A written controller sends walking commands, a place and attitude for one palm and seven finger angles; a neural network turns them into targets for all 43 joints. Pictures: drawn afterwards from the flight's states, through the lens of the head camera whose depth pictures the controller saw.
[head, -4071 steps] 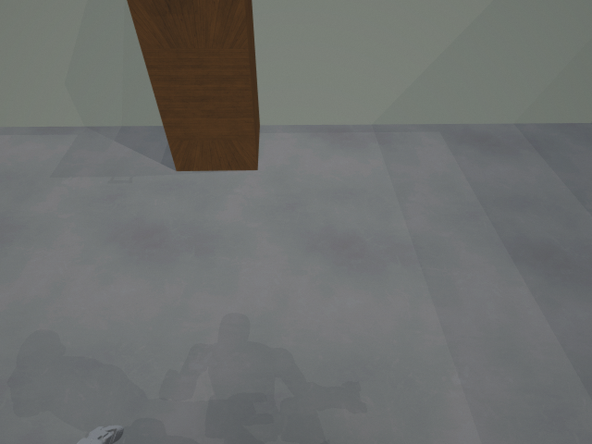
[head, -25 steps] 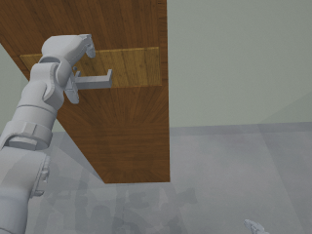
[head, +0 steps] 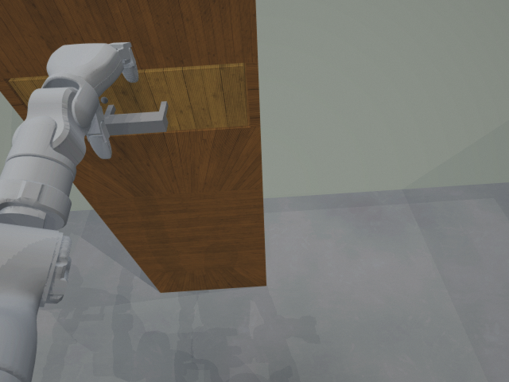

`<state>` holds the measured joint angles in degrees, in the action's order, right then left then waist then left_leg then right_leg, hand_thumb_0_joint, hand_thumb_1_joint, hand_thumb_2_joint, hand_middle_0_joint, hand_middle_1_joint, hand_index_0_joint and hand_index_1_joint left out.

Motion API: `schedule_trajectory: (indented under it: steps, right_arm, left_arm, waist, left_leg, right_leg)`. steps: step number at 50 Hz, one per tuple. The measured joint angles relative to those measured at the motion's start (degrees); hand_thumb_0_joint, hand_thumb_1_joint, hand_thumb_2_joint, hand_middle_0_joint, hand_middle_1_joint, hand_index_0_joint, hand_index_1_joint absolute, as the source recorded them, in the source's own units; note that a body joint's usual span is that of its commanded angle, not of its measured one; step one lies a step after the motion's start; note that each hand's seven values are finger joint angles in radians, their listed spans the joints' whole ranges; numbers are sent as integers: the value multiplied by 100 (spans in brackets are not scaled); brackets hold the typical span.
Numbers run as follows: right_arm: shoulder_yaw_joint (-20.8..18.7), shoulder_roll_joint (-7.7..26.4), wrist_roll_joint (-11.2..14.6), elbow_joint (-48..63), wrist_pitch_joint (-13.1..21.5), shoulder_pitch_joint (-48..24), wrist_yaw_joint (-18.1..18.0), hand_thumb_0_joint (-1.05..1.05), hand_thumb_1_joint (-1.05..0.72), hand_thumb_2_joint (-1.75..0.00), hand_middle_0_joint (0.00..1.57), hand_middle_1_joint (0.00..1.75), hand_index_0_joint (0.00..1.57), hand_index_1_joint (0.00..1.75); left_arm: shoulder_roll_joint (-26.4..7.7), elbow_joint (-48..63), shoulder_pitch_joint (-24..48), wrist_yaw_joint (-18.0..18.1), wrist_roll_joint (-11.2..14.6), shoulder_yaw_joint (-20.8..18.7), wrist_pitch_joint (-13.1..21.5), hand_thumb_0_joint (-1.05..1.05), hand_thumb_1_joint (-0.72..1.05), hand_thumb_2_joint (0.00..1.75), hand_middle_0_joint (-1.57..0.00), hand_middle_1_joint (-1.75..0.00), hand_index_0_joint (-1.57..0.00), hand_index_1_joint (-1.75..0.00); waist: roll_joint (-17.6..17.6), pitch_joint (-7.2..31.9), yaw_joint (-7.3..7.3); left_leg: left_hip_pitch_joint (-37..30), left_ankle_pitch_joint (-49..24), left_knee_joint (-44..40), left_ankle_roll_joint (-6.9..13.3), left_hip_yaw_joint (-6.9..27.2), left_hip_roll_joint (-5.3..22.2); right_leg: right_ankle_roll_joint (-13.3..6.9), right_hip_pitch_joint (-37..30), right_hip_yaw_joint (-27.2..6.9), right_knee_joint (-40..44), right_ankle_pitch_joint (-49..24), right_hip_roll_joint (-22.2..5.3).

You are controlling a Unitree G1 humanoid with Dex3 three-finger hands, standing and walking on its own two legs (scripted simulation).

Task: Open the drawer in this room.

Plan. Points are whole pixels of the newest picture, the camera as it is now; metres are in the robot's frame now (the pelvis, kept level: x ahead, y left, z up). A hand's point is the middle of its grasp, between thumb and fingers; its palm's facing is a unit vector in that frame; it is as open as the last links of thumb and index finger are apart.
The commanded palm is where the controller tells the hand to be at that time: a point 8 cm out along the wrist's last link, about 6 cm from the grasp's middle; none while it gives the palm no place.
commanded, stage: re-aim the fingers above the handle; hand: left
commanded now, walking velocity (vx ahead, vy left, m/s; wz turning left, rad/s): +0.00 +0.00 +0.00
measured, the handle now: (135, 115) +0.52 +0.21 +0.14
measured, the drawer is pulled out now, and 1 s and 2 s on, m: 0.00 0.00 0.00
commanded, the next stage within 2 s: lower the fingers behind the handle in 1.58 s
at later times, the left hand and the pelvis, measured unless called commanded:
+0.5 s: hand (104, 99) +0.48 +0.23 +0.20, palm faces +0.02 +0.02 -1.00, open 13.4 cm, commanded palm +0.48 +0.24 +0.25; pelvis -0.01 +0.01 +0.00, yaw +0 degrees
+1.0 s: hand (104, 99) +0.48 +0.23 +0.20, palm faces +0.01 +0.02 -1.00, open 13.4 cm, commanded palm +0.48 +0.25 +0.25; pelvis -0.01 +0.00 +0.00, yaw +0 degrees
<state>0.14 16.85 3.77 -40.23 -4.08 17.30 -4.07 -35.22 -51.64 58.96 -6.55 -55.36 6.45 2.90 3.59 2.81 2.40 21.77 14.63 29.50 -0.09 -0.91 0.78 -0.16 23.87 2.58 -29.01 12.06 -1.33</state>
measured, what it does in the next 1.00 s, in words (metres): stands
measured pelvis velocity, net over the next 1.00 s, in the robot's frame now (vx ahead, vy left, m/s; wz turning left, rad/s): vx -0.01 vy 0.00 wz -0.01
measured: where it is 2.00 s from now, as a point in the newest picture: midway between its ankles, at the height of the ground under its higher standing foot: outside the picture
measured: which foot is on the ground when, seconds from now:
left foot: down 0.00-1.00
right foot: down 0.00-1.00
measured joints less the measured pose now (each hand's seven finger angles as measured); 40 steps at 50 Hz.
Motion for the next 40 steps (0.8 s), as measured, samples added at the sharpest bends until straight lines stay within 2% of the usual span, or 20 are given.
schedule_trajectory:
  steps: [16,26,40]
  right_arm:
    - [64,-32,2,-32,232,52,-16,1,-91,-90,20,30,21,30]
    - [69,-43,-4,-37,307,80,-3,1,-91,-90,20,30,21,30]
    - [110,-40,-1,6,277,55,-41,1,-91,-90,20,30,21,30]
  left_arm:
    - [-3,-465,353,123,-119,66,30,0,-49,30,-40,-122,-38,-124]
    - [78,-547,508,185,-122,184,-63,0,-49,30,-41,-122,-38,-125]
    - [-10,-583,456,167,-185,30,51,0,-49,30,-41,-122,-39,-124]
  waist:
    - [-66,44,105]
    - [-102,59,78]
    - [-79,72,126]
  left_leg:
    - [228,-40,118,39,-33,-33]
    - [336,-42,179,56,-27,-66]
    - [365,-12,235,47,-40,-41]
  right_leg:
    - [37,221,-40,-86,-68,-33]
    - [51,332,-39,-169,-53,-68]
    - [45,366,-55,-211,-39,-42]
